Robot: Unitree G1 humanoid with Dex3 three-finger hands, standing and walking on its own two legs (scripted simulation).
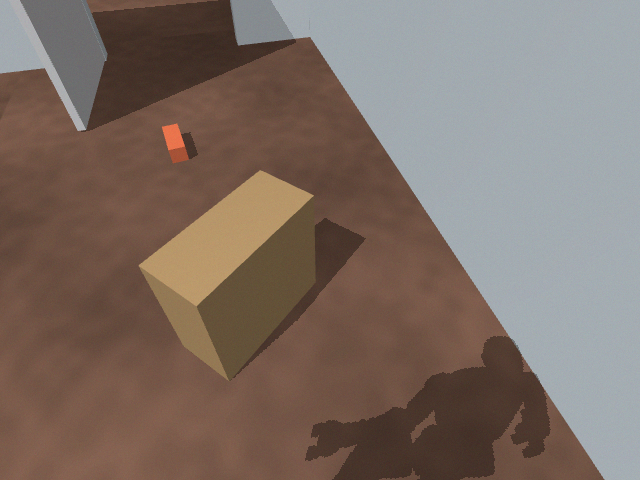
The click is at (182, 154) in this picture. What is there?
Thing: lying carton
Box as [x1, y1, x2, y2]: [162, 124, 188, 162]
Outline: 163,126 162,129 172,161 176,162 188,159 177,124
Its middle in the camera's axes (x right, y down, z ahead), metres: -0.76 -0.53 +2.08
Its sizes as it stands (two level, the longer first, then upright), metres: 0.228 0.083 0.081
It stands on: the floor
